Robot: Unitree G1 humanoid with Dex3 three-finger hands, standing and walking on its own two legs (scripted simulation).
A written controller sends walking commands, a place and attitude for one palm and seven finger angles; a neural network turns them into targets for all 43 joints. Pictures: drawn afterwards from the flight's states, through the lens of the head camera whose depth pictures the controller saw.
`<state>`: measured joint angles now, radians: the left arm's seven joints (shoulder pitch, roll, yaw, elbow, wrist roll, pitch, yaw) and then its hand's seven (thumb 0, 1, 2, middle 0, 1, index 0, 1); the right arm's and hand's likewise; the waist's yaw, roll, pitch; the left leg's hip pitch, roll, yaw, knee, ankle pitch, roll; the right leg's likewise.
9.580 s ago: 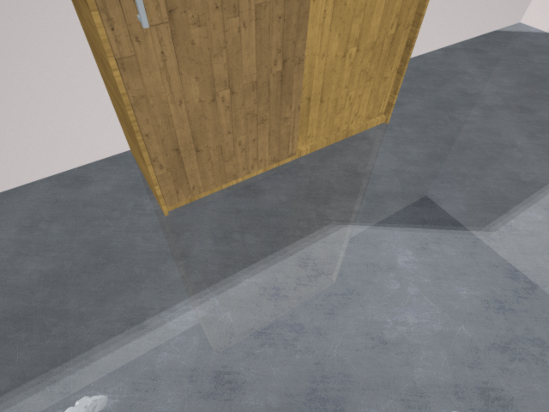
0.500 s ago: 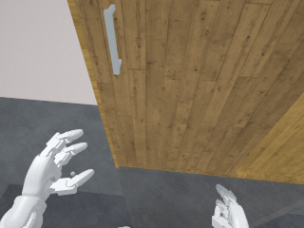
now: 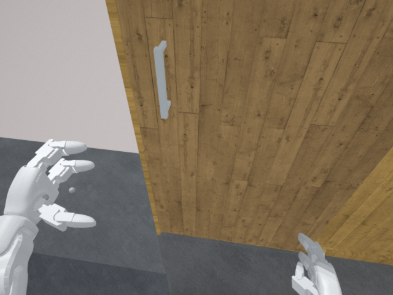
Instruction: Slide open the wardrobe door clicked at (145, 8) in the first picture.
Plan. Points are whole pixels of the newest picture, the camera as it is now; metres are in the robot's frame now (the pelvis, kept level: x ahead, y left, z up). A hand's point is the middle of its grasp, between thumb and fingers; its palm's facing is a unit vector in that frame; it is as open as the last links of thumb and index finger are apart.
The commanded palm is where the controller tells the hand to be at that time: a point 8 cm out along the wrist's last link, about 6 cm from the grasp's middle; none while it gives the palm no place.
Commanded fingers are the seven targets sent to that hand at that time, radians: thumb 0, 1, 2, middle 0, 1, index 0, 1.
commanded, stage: raise the hand with hooked fingers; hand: left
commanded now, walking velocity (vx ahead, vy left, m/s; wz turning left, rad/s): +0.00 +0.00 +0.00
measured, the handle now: (163, 82) +0.54 +0.15 +0.18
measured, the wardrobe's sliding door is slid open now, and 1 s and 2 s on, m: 0.00 0.00 0.00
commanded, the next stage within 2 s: move the hooked fingers beside the handle in 0.88 s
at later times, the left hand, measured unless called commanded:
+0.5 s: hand (58, 142) +0.28 +0.27 +0.21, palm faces +0.04 -1.00 -0.08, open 14.0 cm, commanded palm +0.24 +0.31 +0.20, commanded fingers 0.00 -0.50 0.30 -0.30 -1.20 -0.30 -1.20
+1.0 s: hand (63, 146) +0.28 +0.26 +0.20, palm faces +0.05 -1.00 -0.07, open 14.0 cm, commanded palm +0.25 +0.30 +0.20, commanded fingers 0.00 -0.50 0.30 -0.30 -1.20 -0.30 -1.20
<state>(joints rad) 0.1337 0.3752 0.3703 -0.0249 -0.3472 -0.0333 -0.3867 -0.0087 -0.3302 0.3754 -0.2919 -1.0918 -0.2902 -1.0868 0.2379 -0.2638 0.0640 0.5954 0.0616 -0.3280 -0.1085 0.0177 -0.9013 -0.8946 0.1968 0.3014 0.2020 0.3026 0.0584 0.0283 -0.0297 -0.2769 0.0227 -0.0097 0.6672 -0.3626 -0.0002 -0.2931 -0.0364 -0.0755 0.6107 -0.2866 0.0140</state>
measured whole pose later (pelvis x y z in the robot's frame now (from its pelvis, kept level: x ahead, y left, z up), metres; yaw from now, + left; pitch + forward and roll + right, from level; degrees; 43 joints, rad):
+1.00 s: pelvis +0.00 -0.01 +0.01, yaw -1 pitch -3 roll +0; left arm -0.14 0.47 0.48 0.15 -0.34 0.17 -0.48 -0.02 -0.51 0.30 -0.31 -1.20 -0.30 -1.20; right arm 0.23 -0.26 0.09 0.60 0.08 -0.24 -0.11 0.02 -0.90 -0.89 0.20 0.30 0.20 0.30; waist 0.06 0.06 -0.02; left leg -0.16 0.03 0.00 0.50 -0.29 -0.02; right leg -0.20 -0.02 -0.07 0.49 -0.23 0.00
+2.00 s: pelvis +0.01 -0.01 +0.01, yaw -2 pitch +2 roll +0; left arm -0.60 0.48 0.38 0.66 -0.21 0.06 -0.37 -0.02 -0.50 0.30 -0.30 -1.20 -0.30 -1.20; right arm 0.30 -0.29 0.06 0.63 0.08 -0.16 -0.11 0.02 -0.90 -0.89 0.20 0.30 0.20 0.30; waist -0.02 0.03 -0.02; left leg -0.24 0.03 0.02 0.50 -0.29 -0.01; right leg -0.29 -0.02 -0.05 0.49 -0.23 0.00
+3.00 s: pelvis +0.02 +0.00 +0.01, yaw -3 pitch +8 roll -1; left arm -0.85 0.57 0.41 1.02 -0.16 -0.10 -0.38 -0.02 -0.51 0.30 -0.30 -1.20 -0.30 -1.20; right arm 0.41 -0.29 0.04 0.66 0.06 -0.05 -0.08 0.01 -0.90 -0.89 0.20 0.30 0.20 0.30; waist -0.08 0.01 -0.05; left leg -0.41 0.03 0.03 0.60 -0.33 0.01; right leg -0.44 -0.02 -0.03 0.53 -0.23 0.02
